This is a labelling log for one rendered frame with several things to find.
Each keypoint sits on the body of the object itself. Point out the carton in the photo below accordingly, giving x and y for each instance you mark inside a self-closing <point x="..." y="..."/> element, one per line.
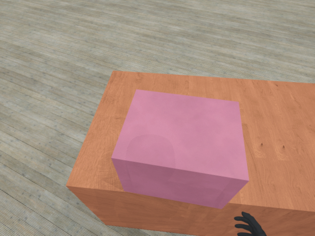
<point x="183" y="148"/>

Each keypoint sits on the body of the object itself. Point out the robot right hand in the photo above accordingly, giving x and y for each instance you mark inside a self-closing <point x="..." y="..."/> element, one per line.
<point x="253" y="226"/>

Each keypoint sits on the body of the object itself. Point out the pedestal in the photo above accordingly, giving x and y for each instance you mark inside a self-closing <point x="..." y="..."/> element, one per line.
<point x="278" y="123"/>

